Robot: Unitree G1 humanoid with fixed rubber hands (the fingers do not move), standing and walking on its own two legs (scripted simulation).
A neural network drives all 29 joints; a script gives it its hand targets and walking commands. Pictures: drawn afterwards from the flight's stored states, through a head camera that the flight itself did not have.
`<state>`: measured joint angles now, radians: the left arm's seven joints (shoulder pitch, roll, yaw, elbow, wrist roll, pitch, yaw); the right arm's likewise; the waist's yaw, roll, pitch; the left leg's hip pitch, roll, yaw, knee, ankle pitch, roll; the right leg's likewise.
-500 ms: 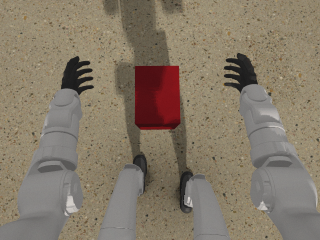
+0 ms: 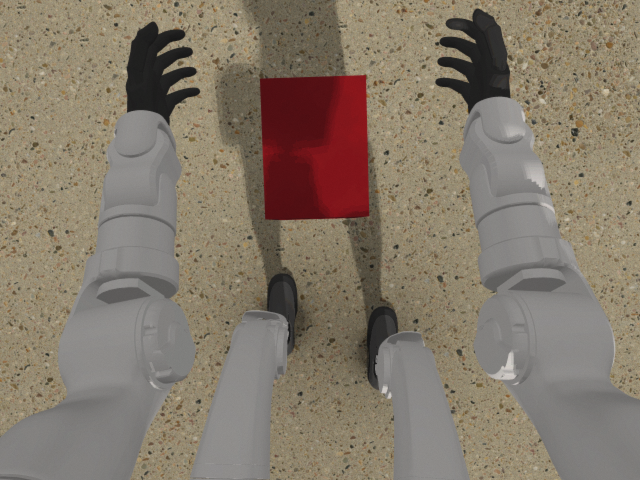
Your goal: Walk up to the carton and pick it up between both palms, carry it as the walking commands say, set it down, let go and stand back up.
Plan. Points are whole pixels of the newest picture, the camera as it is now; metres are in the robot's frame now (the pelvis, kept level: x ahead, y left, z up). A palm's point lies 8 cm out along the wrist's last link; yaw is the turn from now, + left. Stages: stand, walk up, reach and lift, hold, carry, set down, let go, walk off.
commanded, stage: reach and lift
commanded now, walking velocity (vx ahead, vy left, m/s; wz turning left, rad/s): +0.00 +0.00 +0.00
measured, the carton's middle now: (316, 161) +0.50 +0.07 -0.51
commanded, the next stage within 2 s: none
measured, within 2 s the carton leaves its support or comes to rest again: neither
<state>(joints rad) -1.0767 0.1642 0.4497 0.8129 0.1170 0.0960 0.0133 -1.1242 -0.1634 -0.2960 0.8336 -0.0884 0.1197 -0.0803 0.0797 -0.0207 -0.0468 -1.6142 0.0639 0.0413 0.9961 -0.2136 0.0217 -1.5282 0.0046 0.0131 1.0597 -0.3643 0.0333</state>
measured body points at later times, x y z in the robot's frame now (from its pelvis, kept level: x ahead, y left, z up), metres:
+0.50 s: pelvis -0.03 -0.01 -0.14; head +0.32 +0.02 +0.14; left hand +0.49 +0.24 -0.28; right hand +0.54 -0.11 -0.28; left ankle +0.09 +0.12 -0.62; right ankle +0.04 -0.14 -0.62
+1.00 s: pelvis -0.05 -0.01 -0.25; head +0.32 +0.02 -0.01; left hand +0.49 +0.23 -0.43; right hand +0.53 -0.10 -0.43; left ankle +0.09 +0.12 -0.62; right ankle +0.04 -0.14 -0.62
